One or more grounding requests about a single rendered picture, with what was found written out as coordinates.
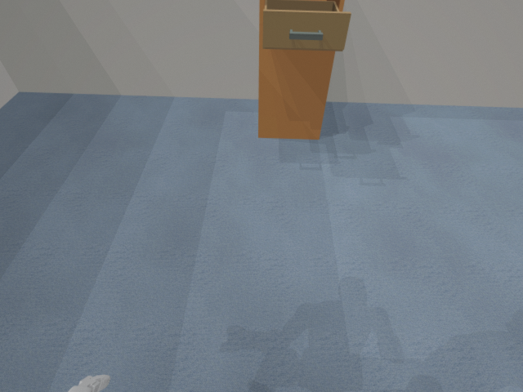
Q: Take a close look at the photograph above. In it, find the cabinet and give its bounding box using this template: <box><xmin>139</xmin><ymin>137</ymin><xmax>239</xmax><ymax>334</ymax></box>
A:
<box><xmin>258</xmin><ymin>0</ymin><xmax>345</xmax><ymax>140</ymax></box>

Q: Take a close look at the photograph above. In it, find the left robot hand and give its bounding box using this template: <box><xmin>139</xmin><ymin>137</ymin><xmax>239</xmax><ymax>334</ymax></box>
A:
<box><xmin>68</xmin><ymin>375</ymin><xmax>110</xmax><ymax>392</ymax></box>

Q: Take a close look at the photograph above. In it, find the drawer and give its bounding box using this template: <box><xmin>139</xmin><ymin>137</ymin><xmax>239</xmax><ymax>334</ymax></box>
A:
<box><xmin>262</xmin><ymin>0</ymin><xmax>351</xmax><ymax>51</ymax></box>

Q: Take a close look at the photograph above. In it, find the handle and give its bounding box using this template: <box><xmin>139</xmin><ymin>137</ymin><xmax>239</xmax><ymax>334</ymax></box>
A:
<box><xmin>289</xmin><ymin>29</ymin><xmax>323</xmax><ymax>40</ymax></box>

